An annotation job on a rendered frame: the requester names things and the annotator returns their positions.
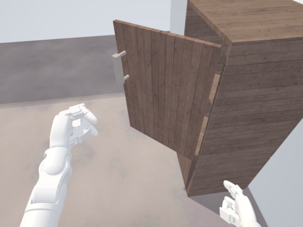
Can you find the handle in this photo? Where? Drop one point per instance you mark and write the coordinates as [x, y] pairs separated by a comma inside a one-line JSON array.
[[118, 69]]

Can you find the left robot forearm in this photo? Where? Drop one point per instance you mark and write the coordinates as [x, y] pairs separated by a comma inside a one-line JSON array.
[[47, 199]]

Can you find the cupboard door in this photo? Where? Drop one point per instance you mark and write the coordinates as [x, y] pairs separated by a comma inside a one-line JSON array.
[[169, 84]]

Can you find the robot left hand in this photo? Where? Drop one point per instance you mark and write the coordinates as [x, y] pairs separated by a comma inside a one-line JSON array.
[[63, 128]]

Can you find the robot right hand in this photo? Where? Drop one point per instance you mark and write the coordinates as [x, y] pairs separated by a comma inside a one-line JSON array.
[[236, 211]]

